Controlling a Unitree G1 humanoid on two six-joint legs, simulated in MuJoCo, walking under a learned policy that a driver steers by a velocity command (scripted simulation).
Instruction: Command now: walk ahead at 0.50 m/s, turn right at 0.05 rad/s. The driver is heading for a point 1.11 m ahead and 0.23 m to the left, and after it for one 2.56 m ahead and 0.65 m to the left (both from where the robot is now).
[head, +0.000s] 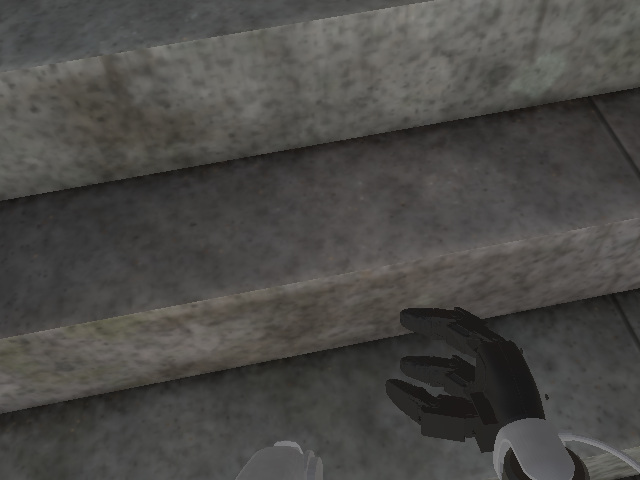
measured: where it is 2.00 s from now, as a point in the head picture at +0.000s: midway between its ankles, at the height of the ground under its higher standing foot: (399, 180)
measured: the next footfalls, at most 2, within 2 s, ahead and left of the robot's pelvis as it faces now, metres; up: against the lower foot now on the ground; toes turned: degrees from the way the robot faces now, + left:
left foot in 0.04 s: +0.16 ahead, +0.11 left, +0.21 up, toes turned +2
right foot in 0.56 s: +0.24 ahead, -0.21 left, +0.21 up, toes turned -8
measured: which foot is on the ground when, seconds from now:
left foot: up 0.00-0.02, down 0.04-0.56, up 0.58-0.96, down 0.98-1.00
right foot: down 0.00-0.02, up 0.04-0.54, down 0.56-0.96, up 0.98-1.00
